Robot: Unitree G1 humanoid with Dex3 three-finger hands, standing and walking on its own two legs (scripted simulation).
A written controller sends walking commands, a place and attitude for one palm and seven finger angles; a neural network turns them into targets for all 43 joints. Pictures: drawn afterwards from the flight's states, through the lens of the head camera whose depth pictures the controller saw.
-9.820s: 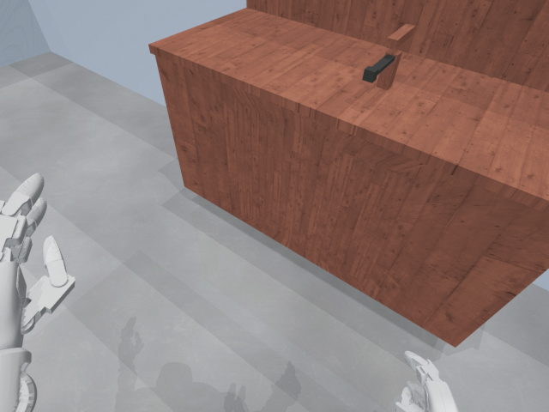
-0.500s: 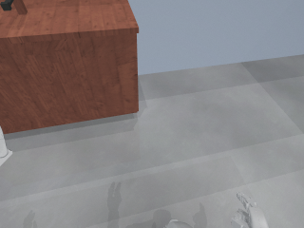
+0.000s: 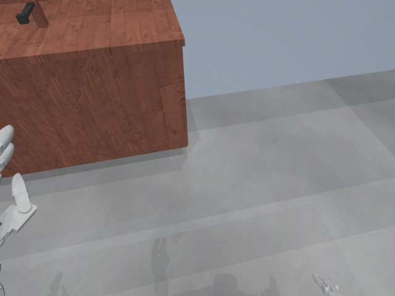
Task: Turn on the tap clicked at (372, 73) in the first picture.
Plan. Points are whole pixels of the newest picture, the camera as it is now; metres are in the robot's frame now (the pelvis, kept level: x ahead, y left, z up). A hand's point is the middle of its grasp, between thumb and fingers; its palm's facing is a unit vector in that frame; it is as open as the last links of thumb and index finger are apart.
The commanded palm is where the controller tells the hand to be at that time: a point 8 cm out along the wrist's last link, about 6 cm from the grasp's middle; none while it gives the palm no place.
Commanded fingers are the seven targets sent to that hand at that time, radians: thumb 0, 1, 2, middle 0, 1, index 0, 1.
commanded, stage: take the last steps up to it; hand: left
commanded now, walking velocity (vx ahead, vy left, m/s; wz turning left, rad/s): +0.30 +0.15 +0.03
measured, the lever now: (22, 18) +0.95 +0.68 +0.10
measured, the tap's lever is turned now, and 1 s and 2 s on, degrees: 0 0 0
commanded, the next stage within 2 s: none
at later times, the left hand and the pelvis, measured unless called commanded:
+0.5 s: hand (37, 162) +0.29 +0.28 +0.16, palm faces +0.39 -0.78 -0.49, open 7.4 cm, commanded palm +0.23 +0.32 +0.17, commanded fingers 0.00 0.90 0.90 -0.20 -0.30 -0.20 -0.30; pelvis +0.08 +0.04 +0.00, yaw +1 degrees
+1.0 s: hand (37, 99) +0.42 +0.33 +0.18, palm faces +0.35 -0.77 -0.54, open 7.4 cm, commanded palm +0.37 +0.39 +0.17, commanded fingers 0.00 0.90 0.90 -0.20 -0.30 -0.20 -0.30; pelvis +0.20 +0.11 -0.02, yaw -1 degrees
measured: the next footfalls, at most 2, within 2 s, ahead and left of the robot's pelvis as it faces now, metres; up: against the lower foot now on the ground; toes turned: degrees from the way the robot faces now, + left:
left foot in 0.04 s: +0.05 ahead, +0.14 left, +0.00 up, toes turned +8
right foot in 0.26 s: +0.10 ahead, -0.07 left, +0.00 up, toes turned -10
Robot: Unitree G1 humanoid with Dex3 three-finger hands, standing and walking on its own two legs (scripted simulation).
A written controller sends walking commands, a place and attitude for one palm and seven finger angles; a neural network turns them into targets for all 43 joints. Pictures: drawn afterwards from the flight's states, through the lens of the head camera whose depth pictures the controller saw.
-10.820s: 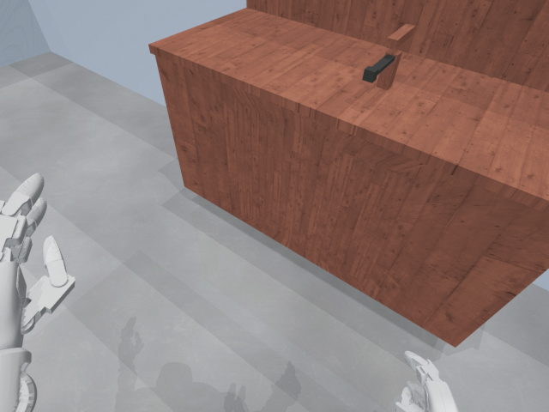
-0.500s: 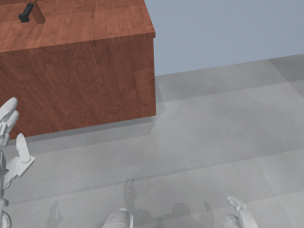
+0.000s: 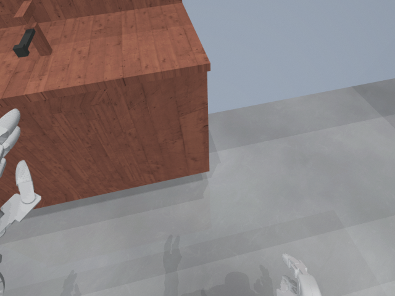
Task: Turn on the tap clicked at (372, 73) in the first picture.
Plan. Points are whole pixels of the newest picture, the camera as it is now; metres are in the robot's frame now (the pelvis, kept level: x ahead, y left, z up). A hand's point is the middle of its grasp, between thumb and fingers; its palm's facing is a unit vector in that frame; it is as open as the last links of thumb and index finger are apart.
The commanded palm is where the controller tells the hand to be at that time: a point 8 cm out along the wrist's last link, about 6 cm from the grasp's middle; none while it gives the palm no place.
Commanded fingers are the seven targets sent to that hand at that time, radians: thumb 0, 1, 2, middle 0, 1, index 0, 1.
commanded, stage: take the last steps up to it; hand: left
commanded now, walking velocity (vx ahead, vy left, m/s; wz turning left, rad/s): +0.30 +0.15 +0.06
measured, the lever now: (21, 50) +0.73 +0.59 +0.12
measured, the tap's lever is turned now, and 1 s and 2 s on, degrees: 0 0 0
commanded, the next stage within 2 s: come to a stop and stand still in 1.22 s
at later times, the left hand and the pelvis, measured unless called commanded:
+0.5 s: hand (15, 122) +0.35 +0.33 +0.20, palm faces +0.42 -0.80 -0.42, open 7.4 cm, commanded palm +0.28 +0.37 +0.19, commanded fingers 0.00 0.90 0.90 -0.20 -0.30 -0.20 -0.30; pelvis +0.11 +0.09 +0.00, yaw -1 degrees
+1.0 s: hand (31, 101) +0.43 +0.36 +0.18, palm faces +0.36 -0.81 -0.46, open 7.4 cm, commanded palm +0.36 +0.41 +0.19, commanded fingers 0.00 0.90 0.90 -0.20 -0.30 -0.20 -0.30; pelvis +0.21 +0.13 +0.02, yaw +1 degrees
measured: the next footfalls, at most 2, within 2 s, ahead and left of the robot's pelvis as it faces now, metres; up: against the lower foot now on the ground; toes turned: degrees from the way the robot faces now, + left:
left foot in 0.38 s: +0.19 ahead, +0.21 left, +0.00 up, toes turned +9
right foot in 0.72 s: +0.22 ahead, +0.02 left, +0.00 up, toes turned -11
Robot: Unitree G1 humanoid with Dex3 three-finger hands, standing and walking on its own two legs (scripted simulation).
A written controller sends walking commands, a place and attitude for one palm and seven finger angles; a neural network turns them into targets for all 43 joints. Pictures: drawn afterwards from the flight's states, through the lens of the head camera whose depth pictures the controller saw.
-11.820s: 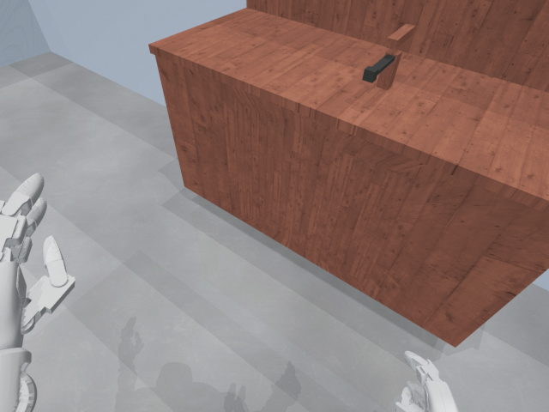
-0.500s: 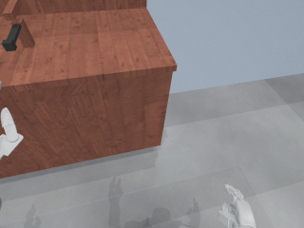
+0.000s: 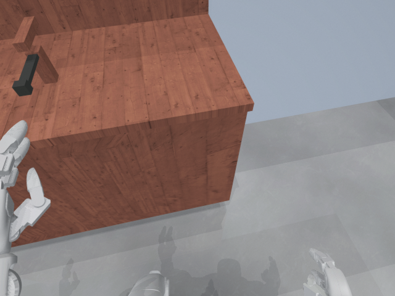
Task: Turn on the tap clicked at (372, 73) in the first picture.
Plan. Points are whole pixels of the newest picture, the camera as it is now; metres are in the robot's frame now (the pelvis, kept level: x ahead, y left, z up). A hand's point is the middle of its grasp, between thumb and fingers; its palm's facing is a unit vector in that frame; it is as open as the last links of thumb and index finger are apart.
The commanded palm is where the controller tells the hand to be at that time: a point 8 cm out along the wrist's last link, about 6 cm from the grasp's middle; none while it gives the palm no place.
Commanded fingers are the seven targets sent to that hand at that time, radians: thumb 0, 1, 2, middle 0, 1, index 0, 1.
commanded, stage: take the last steps up to it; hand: left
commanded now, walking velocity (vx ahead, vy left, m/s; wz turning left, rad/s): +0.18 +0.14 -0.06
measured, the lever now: (22, 87) +0.54 +0.45 +0.10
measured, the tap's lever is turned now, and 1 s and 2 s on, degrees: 0 0 0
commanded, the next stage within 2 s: come to a stop and stand still in 0.22 s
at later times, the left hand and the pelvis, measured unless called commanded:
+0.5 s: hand (12, 156) +0.29 +0.29 +0.18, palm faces +0.34 -0.82 -0.47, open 7.4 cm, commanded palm +0.24 +0.34 +0.17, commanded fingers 0.00 0.90 0.90 -0.20 -0.30 -0.20 -0.30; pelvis +0.06 +0.07 -0.01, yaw -3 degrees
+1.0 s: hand out of the picture +0.30 +0.35 +0.20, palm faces +0.46 -0.83 -0.31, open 7.4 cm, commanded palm +0.21 +0.35 +0.17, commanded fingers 0.00 0.90 0.90 -0.20 -0.30 -0.20 -0.30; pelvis +0.02 +0.09 -0.01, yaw -7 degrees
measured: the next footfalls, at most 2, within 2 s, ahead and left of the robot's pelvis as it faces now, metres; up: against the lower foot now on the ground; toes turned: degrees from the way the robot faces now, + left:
left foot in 0.12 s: +0.10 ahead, +0.17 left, +0.00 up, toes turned -6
right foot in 0.52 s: +0.10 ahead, -0.01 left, +0.00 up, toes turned -6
